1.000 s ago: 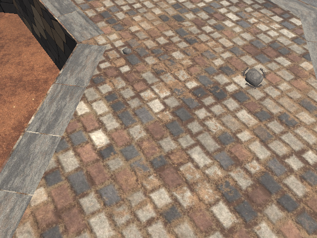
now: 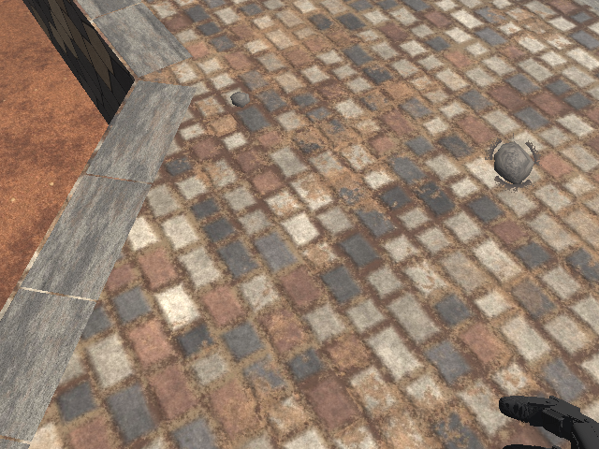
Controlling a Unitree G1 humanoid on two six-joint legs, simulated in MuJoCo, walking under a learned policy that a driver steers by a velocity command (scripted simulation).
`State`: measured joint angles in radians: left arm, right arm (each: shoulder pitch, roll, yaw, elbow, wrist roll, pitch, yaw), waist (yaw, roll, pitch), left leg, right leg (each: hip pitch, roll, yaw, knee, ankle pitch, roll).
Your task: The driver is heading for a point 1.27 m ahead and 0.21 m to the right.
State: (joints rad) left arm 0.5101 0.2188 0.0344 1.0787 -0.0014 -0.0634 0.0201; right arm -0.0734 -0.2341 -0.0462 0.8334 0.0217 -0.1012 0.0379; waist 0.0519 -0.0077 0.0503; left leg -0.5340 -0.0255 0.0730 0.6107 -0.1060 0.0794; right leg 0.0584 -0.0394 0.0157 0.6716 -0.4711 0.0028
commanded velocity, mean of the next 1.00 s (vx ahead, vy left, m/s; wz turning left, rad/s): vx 0.49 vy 0.00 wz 0.00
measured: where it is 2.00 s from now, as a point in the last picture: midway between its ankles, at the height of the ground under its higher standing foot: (377, 187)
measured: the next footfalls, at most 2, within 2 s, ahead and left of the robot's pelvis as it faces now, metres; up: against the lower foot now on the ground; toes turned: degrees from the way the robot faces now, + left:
right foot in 0.50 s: +0.47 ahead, -0.15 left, +0.00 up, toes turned -3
left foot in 1.06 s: +0.78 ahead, +0.09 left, +0.00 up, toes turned +1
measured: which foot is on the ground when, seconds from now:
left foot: down 0.00-0.52, up 0.54-1.00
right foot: up 0.00-0.48, down 0.50-1.00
